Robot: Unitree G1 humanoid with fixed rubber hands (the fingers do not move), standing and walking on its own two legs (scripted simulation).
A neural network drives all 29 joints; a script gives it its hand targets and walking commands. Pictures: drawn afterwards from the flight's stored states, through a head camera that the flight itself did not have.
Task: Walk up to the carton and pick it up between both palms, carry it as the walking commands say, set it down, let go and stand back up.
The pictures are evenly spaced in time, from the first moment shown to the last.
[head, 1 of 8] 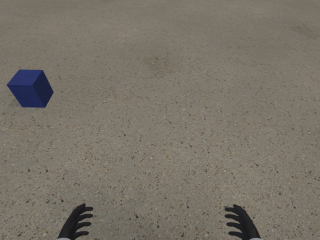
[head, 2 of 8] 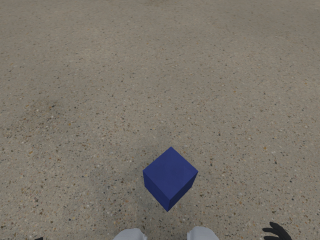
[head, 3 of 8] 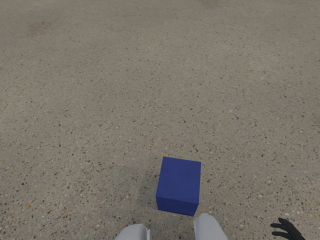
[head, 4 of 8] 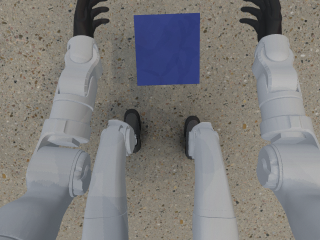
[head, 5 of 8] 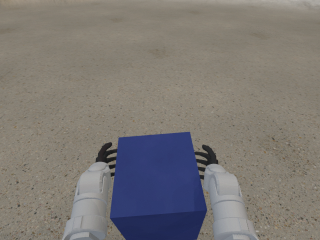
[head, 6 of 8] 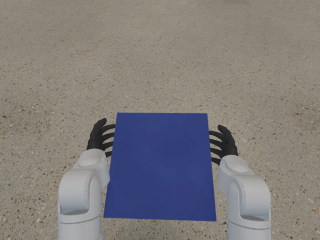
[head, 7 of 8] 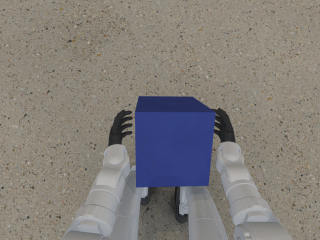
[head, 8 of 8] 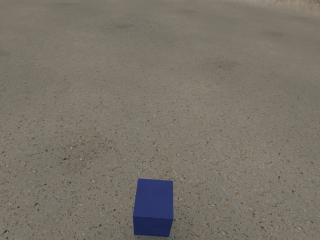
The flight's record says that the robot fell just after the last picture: no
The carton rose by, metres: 0.66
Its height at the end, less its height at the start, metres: +0.00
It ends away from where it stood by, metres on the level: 5.87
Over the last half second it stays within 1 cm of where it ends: yes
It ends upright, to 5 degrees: yes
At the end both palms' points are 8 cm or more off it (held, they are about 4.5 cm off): yes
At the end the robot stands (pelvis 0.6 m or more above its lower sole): yes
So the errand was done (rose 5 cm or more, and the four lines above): yes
